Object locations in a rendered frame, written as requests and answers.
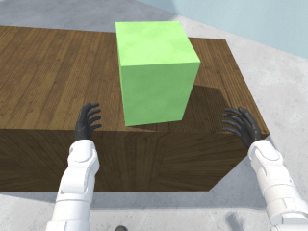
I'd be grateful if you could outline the left robot forearm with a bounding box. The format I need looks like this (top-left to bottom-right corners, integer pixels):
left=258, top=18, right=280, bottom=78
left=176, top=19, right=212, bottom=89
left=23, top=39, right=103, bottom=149
left=45, top=140, right=100, bottom=231

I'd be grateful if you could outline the right robot forearm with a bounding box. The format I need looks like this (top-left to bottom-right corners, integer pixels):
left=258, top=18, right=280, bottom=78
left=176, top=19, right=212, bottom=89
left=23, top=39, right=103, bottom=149
left=247, top=140, right=308, bottom=226

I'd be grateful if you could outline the robot right hand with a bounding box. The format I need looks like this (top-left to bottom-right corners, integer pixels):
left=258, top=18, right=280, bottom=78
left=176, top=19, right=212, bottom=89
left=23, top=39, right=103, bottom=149
left=221, top=107, right=263, bottom=149

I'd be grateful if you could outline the robot left hand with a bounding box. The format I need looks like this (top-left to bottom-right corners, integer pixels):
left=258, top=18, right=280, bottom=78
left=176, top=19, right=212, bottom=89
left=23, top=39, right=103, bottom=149
left=74, top=102, right=102, bottom=142

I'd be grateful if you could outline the pedestal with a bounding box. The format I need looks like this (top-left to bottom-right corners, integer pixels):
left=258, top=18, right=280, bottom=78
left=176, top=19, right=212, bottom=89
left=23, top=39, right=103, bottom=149
left=0, top=25, right=270, bottom=193

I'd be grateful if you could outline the carton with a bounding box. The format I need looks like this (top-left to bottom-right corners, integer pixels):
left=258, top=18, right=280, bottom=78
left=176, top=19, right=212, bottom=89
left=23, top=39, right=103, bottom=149
left=115, top=21, right=201, bottom=126

